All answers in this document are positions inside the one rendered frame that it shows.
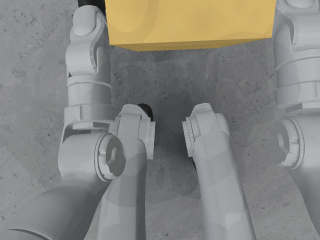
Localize robot right upper arm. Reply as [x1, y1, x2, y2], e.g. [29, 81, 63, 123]
[267, 115, 320, 237]

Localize robot left foot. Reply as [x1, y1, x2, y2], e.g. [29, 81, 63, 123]
[137, 103, 153, 122]

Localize left robot thigh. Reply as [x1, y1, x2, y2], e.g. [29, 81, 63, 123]
[96, 113, 156, 240]

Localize robot right forearm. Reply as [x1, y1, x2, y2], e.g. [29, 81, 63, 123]
[271, 0, 320, 116]

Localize robot left forearm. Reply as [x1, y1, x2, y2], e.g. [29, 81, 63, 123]
[58, 5, 115, 168]

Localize carton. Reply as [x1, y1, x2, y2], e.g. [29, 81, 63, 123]
[105, 0, 276, 52]

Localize robot left upper arm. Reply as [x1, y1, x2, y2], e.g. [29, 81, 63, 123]
[0, 132, 126, 240]

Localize left robot hand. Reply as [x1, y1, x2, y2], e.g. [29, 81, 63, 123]
[78, 0, 106, 16]

